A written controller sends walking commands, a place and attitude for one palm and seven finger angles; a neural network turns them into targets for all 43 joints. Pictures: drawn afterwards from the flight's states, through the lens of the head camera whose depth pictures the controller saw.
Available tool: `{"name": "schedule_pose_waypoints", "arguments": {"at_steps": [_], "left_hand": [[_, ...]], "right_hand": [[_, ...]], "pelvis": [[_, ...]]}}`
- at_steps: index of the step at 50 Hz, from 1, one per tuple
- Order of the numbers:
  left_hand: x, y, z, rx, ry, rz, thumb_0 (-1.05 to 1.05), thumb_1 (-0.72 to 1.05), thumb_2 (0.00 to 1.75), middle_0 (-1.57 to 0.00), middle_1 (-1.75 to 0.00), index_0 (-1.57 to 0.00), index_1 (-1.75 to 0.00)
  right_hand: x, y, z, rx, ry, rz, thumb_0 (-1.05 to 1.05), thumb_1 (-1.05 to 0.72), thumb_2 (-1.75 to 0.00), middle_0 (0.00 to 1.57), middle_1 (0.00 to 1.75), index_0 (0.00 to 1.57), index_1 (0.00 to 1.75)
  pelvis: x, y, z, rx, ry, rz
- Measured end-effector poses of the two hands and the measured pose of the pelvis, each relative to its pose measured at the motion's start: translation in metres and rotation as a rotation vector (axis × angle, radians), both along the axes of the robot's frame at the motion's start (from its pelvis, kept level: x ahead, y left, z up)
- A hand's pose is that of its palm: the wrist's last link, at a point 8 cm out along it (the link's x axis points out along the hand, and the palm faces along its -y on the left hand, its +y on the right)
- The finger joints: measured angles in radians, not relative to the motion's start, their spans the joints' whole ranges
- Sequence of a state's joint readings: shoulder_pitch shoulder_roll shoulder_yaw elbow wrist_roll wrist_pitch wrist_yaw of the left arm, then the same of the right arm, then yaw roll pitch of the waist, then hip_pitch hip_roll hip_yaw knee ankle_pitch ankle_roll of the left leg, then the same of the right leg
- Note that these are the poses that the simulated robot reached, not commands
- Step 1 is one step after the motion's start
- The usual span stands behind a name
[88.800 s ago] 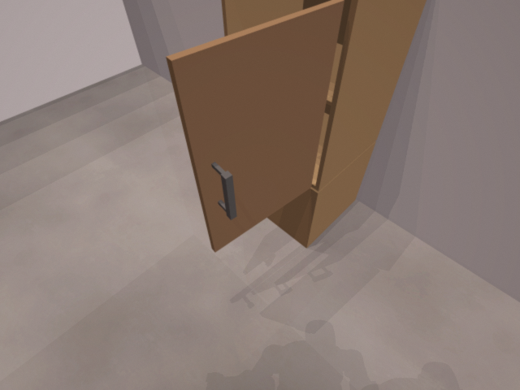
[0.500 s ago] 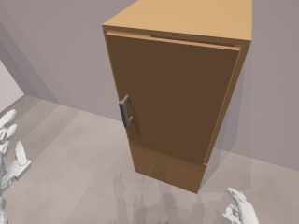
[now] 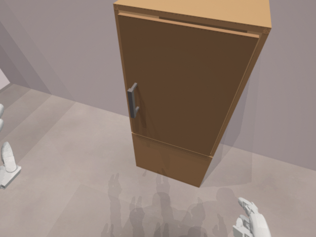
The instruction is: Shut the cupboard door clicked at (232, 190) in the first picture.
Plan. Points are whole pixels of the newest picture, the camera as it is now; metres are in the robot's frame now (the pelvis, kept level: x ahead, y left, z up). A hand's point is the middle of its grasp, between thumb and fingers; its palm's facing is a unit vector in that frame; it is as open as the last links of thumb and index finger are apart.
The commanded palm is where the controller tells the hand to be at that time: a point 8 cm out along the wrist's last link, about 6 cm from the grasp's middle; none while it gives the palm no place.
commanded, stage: step back with the hand held close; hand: left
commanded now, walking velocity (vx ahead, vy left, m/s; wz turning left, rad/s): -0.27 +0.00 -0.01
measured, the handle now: (134, 101) +0.63 +0.14 -0.07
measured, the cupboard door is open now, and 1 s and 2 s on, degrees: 0 0 0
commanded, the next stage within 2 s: stop stepping back and stand still in 1.02 s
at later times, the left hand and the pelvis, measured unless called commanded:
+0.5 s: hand out of the picture +0.15 +0.28 +0.18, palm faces +0.47 -0.74 -0.49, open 7.4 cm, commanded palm +0.08 +0.30 +0.18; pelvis -0.05 -0.01 -0.01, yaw +3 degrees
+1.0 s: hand out of the picture +0.10 +0.30 +0.17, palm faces +0.45 -0.78 -0.43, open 7.4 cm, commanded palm +0.02 +0.33 +0.18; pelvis -0.10 +0.02 +0.00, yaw +2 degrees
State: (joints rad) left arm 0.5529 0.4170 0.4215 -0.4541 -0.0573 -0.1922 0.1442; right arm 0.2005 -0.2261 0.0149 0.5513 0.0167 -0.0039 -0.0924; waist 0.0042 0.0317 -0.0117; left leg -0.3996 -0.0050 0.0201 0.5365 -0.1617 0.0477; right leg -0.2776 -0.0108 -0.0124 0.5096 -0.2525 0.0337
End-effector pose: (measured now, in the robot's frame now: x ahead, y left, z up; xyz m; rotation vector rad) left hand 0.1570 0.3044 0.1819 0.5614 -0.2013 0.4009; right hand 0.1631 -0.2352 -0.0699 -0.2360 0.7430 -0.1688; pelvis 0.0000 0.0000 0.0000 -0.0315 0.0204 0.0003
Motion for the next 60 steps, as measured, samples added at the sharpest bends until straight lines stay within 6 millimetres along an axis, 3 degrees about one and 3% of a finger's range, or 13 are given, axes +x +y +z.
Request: {"name": "schedule_pose_waypoints", "arguments": {"at_steps": [8, 14, 24, 29, 34, 43, 48, 56, 60], "left_hand": [[-0.026, -0.004, 0.001, 0.01, -0.068, 0.019, 0.01, 0.88, 0.9, -0.21, -0.3, -0.21, -0.3], [-0.035, -0.011, 0.002, -0.017, -0.123, -0.015, 0.01, 0.88, 0.9, -0.21, -0.3, -0.21, -0.3], [-0.046, 0.006, 0.011, 0.078, -0.126, -0.023, 0.01, 0.88, 0.9, -0.21, -0.3, -0.21, -0.3], [-0.065, -0.006, 0.007, 0.054, -0.111, -0.033, 0.01, 0.89, 0.9, -0.21, -0.3, -0.21, -0.3], [-0.078, -0.015, 0.008, 0.028, -0.128, -0.086, 0.01, 0.88, 0.9, -0.21, -0.3, -0.21, -0.3], [-0.09, 0.017, 0.011, 0.023, -0.189, -0.047, 0.01, 0.88, 0.9, -0.21, -0.3, -0.21, -0.3], [-0.096, 0.034, 0.004, 0.014, -0.151, -0.038, 0.01, 0.88, 0.9, -0.21, -0.3, -0.21, -0.3], [-0.132, 0.024, 0.009, 0.024, -0.172, -0.106, 0.01, 0.88, 0.9, -0.21, -0.3, -0.21, -0.3], [-0.139, 0.038, 0.006, 0.013, -0.205, -0.111, 0.01, 0.88, 0.9, -0.21, -0.3, -0.21, -0.3]], "right_hand": [[-0.021, -0.004, -0.005, -0.013, -0.005, 0.036, 0.02, -0.91, -0.9, 0.2, 0.3, 0.2, 0.3], [-0.038, -0.008, -0.007, -0.033, 0.014, 0.03, 0.02, -0.91, -0.9, 0.2, 0.3, 0.2, 0.3], [-0.056, -0.002, -0.005, -0.035, 0.01, 0.023, 0.02, -0.91, -0.9, 0.2, 0.3, 0.2, 0.3], [-0.055, -0.001, -0.012, -0.02, 0.014, 0.061, 0.02, -0.91, -0.9, 0.2, 0.3, 0.2, 0.3], [-0.06, 0.003, -0.007, -0.016, -0.011, 0.047, 0.02, -0.91, -0.9, 0.2, 0.3, 0.2, 0.3], [-0.081, 0.012, 0.003, -0.048, -0.039, 0.019, 0.02, -0.91, -0.9, 0.2, 0.3, 0.2, 0.3], [-0.098, 0.023, 0.003, -0.056, -0.008, 0.023, 0.02, -0.91, -0.9, 0.2, 0.3, 0.2, 0.3], [-0.127, 0.039, -0.002, -0.036, -0.001, 0.058, 0.02, -0.91, -0.9, 0.2, 0.3, 0.2, 0.3], [-0.147, 0.046, -0.005, -0.062, 0.011, 0.019, 0.02, -0.91, -0.9, 0.2, 0.3, 0.2, 0.3]], "pelvis": [[-0.02, -0.007, -0.005, -0.009, -0.013, 0.013], [-0.029, -0.006, -0.007, -0.016, -0.015, 0.014], [-0.044, -0.005, -0.007, -0.036, 0.023, 0.057], [-0.06, -0.009, -0.009, -0.029, 0.034, 0.032], [-0.069, -0.006, -0.009, -0.033, 0.001, 0.031], [-0.079, 0.013, -0.008, -0.049, -0.016, 0.045], [-0.096, 0.021, -0.006, -0.062, -0.003, 0.043], [-0.126, 0.031, -0.01, -0.043, -0.005, 0.016], [-0.131, 0.047, -0.014, -0.045, -0.016, 0.017]]}}
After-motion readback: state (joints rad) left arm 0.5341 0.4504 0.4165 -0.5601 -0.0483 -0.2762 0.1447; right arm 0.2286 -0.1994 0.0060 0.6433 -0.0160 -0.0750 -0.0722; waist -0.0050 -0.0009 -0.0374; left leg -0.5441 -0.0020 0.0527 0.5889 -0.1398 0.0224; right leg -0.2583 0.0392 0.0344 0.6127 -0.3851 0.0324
